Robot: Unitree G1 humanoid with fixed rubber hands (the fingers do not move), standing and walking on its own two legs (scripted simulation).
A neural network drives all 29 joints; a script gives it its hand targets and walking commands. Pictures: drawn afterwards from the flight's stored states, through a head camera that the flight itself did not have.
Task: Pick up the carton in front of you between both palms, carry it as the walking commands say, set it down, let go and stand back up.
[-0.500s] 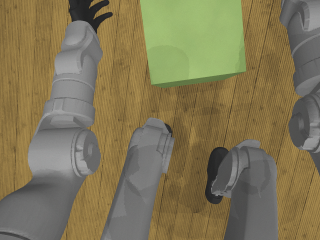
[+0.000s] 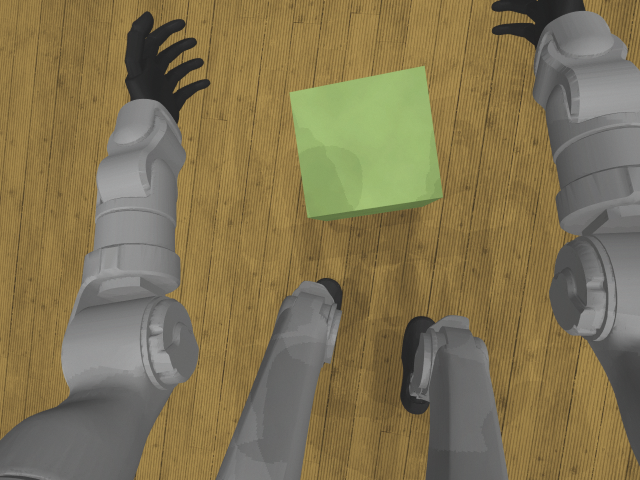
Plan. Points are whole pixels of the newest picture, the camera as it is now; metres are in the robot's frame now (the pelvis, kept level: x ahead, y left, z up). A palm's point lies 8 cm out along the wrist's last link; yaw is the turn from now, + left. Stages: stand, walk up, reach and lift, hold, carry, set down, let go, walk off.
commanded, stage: set down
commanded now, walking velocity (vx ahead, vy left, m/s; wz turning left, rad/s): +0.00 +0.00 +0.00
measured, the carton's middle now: (366, 158) +0.50 +0.08 -0.43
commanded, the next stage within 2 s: let go in 0.16 s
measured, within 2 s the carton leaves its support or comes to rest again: neither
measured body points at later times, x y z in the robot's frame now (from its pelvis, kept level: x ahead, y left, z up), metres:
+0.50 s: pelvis +0.04 +0.02 +0.13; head +0.30 +0.02 +0.50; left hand +0.42 +0.27 +0.02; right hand +0.49 -0.13 +0.01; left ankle +0.11 +0.12 -0.52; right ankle +0.06 -0.11 -0.52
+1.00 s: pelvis +0.10 +0.02 +0.21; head +0.20 +0.00 +0.65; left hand +0.28 +0.25 +0.13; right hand +0.35 -0.19 +0.11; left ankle +0.11 +0.12 -0.52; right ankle +0.06 -0.11 -0.52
